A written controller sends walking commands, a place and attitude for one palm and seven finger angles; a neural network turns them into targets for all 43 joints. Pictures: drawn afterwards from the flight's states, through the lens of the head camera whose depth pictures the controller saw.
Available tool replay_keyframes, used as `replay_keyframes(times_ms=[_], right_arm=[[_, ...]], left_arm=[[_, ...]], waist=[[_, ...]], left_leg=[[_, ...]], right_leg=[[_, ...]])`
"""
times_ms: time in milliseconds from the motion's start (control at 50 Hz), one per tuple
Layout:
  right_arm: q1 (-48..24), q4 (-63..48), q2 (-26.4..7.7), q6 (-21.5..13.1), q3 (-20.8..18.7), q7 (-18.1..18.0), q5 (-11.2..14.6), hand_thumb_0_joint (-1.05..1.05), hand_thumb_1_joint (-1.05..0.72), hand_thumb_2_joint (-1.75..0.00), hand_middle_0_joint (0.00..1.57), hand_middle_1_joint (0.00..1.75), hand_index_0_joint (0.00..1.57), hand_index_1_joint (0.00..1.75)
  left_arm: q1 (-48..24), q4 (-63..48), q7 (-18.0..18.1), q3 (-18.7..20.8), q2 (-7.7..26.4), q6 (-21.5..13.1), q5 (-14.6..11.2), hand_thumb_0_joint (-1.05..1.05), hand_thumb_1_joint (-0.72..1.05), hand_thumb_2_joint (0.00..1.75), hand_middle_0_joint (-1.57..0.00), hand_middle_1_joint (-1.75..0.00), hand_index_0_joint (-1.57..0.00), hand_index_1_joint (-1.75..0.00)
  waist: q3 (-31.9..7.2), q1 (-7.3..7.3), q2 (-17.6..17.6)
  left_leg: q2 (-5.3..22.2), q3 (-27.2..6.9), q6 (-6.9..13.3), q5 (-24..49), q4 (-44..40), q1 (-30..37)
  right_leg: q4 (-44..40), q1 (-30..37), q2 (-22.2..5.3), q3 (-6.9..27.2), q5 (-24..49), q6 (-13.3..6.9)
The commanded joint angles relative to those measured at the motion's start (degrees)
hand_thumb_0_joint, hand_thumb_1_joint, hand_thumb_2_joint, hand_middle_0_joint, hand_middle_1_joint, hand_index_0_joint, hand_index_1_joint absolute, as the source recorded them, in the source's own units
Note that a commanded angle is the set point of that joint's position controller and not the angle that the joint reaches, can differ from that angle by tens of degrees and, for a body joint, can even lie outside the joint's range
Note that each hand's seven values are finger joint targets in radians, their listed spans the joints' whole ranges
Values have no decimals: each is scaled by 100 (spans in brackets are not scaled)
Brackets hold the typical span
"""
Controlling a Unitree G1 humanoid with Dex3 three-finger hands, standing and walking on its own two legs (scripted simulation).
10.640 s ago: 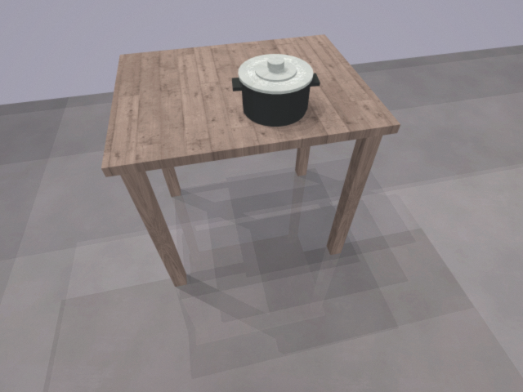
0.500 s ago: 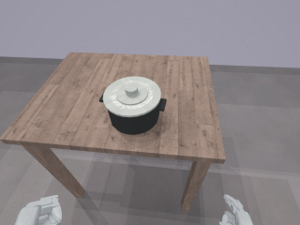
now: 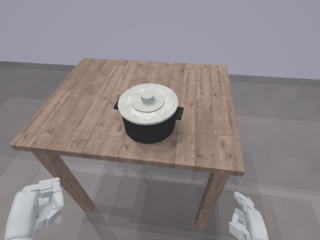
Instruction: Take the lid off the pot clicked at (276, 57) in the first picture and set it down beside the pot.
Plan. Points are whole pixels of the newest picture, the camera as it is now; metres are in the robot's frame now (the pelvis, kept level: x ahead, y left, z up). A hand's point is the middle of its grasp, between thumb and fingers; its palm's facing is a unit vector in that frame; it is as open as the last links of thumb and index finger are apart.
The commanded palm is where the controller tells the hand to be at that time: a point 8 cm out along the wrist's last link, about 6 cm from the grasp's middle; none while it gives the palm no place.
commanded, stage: raise the hand higher, near the body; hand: left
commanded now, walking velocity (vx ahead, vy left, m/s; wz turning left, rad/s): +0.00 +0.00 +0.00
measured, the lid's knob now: (147, 96) +0.52 +0.11 +0.08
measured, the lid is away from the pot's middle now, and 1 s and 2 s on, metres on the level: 0.00 0.00 0.00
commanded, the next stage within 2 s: reach forward and open the fingers in 0.08 s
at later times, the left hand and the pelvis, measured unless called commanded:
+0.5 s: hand (40, 197) +0.17 +0.28 +0.08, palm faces -0.19 -0.08 -0.98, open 3.0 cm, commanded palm +0.16 +0.27 +0.15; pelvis -0.02 +0.01 +0.00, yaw -1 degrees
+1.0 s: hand (49, 165) +0.22 +0.27 +0.12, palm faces -0.16 -0.03 -0.99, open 7.9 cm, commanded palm +0.20 +0.26 +0.18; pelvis -0.04 +0.02 +0.00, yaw +1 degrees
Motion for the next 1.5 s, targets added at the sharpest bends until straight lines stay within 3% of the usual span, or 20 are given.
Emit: replay_keyframes(times_ms=[0, 60, 160, 180, 200, 220, 260, 320, 360, 420, 520, 660, 740, 920, 960, 1040, 1080, 1140, 1340, 1480], right_arm=[[-574, -956, -612, -323, -188, -46, -4, 0, -90, -90, 20, 30, 20, 30], [-614, -940, -612, -312, -185, -40, 5, 0, -90, -90, 20, 30, 20, 30], [-617, -941, -627, -347, -168, -30, 1, 0, -90, -90, 20, 30, 20, 30], [-733, -979, -1040, -39, -79, 63, -96, 0, -90, -90, 20, 30, 20, 30], [-758, -1219, -859, 129, -135, 130, -76, 0, -90, -90, 20, 30, 20, 30], [-727, -1151, -881, 265, -169, 183, -75, 0, -90, -90, 20, 30, 20, 30], [-929, -1233, -939, 602, -162, 292, -10, 0, -90, -90, 20, 30, 20, 30], [-1166, -1234, -1018, 923, -149, 306, 51, 0, -90, -90, 20, 30, 20, 30], [-1261, -1262, -1013, 932, -156, 294, 121, 0, -90, -90, 20, 30, 20, 30], [-1129, -1159, -1048, 915, -198, 268, 169, 0, -90, -90, 20, 30, 20, 30], [-964, -1127, -1123, 874, -220, 162, 149, 0, -90, -90, 20, 30, 20, 30], [-889, -1135, -1086, 931, -262, 312, 194, 0, -90, -90, 20, 30, 20, 30], [-1048, -1161, -1083, 834, -253, 314, 209, 0, -90, -90, 20, 30, 20, 30], [-1065, -1135, -1106, 876, -210, 374, 231, 0, -90, -90, 20, 30, 20, 30], [-1102, -1164, -1099, 859, -182, 399, 226, 0, -90, -90, 20, 30, 20, 30], [-1082, -1200, -1121, 849, -189, 419, 256, 0, -90, -90, 20, 30, 20, 30], [-996, -1152, -1120, 899, -183, 394, 259, 0, -90, -90, 20, 30, 20, 30], [-1104, -1254, -1134, 850, -185, 430, 274, 0, -90, -90, 20, 30, 20, 30], [-1083, -1241, -1169, 884, -164, 410, 310, 0, -90, -90, 20, 30, 20, 30], [-1108, -1193, -1153, 943, -146, 430, 341, 0, -90, -90, 20, 30, 20, 30]], left_arm=[[-253, -1474, 107, 616, 848, -440, -45, 0, 90, 90, -130, -150, -130, -150], [-321, -1334, 109, 658, 837, -435, -63, 0, 90, 90, -130, -150, -130, -150], [-525, -1671, 135, 792, 956, -521, -72, 0, 90, 90, -130, -150, -130, -150], [-890, -1965, 321, 399, 2135, -99, 2448, 0, 88, 90, -128, -148, -128, -148], [-940, -2355, 457, 397, 1691, 163, 2497, 0, 85, 90, -126, -147, -126, -147], [-436, -1939, 512, 271, 1744, 408, 3155, 0, 83, 91, -124, -144, -124, -144], [-259, -1759, 429, 387, 2120, 794, 3976, 0, 77, 93, -121, -138, -121, -138], [-863, -1504, 135, 443, 2705, 1033, 4717, 0, 67, 98, -121, -122, -121, -122], [-1135, -1552, -198, 415, 2934, 1026, 4814, 0, 61, 102, -119, -115, -119, -115], [-1060, -1123, -789, 198, 2884, 887, 4547, 0, 52, 107, -115, -104, -115, -104], [-2026, -1251, -1434, 713, 3693, 430, 4381, 0, 38, 113, -110, -86, -110, -86], [-2511, -721, -1498, 444, 3252, 201, 4273, 0, 19, 118, -101, -61, -101, -61], [-3158, -828, -1420, 608, 3635, 215, 4426, 0, 8, 121, -96, -47, -96, -47], [-4204, -284, -1629, 99, 3418, 460, 4440, 0, -19, 133, -86, -15, -86, -15], [-4452, -382, -1705, 201, 3621, 470, 4480, 0, -25, 136, -84, -8, -84, -8], [-4633, -80, -1749, 408, 3764, 557, 4517, 0, -25, 138, -84, -8, -84, -8], [-4929, 147, -1827, 158, 3589, 595, 4456, 0, -26, 138, -84, -8, -84, -8], [-5030, -4, -1851, 161, 3582, 648, 4472, 0, -26, 139, -85, -8, -85, -8], [-6034, 221, -2104, 143, 3835, 797, 4535, 0, -27, 143, -85, -8, -85, -8], [-7119, 334, -2345, -600, 3412, 1101, 4600, 0, -27, 143, -85, -8, -85, -8]], waist=[[-412, -60, 116], [-269, -78, -236], [-389, -50, 44], [-255, -73, 385], [-475, -28, 686], [-569, 115, 613], [-732, 184, 214], [-857, 130, 47], [-1174, 92, 198], [-996, -36, -138], [-1146, -73, -124], [-919, -104, -118], [-1184, -33, 152], [-1102, -60, 177], [-1307, -42, 119], [-1172, -43, 66], [-1115, -92, -25], [-1228, -85, 241], [-1457, -125, 90], [-1611, -238, 85]], left_leg=[[124, -134, 68, 1545, -251, 404], [133, -137, 73, 1345, -276, 304], [129, -170, 57, 1352, -298, 339], [43, -88, 77, 1502, -112, -324], [84, -78, 27, 1621, -126, -336], [113, -84, 4, 1587, -80, -352], [99, -46, -7, 1477, -70, -586], [66, -104, 61, 1233, -71, -526], [58, -152, 112, 1365, -25, -333], [-4, -233, 177, 1649, -40, -259], [-66, -274, 240, 1829, -57, -68], [-99, -240, 178, 1609, -213, -65], [-113, -338, 177, 1452, -262, 132], [-108, -398, 127, 1229, -518, 70], [-110, -390, 133, 1230, -520, 73], [-108, -424, 135, 1314, -422, 66], [-104, -385, 121, 1139, -513, 6], [-128, -424, 141, 1356, -375, 151], [-167, -397, 149, 1421, -289, 160], [-194, -464, 130, 1449, -340, 219]], right_leg=[[-356, -315, -103, 93, 1292, 45], [-416, -380, -93, 92, 1129, 53], [-393, -279, -92, 118, 1109, 30], [-38, -916, 37, 214, 1103, 1], [77, -790, -17, 0, 1025, -83], [163, -799, 46, 88, 856, -124], [187, -658, 106, 227, 871, -175], [58, -635, 29, 366, 811, -115], [42, -470, -30, 353, 999, -64], [-104, -560, -53, 271, 1479, 60], [-261, -529, -94, 222, 1727, 146], [-397, -583, -60, 90, 1381, 92], [-393, -506, 17, 177, 1091, 34], [-364, -475, 7, 94, 790, 6], [-329, -343, 9, 97, 772, -10], [-251, -422, 67, 124, 880, -42], [-307, -470, 30, 78, 719, -7], [-203, -492, 67, 130, 913, -63], [-145, -438, 56, 167, 1049, -71], [-79, -469, 16, 103, 1083, -54]])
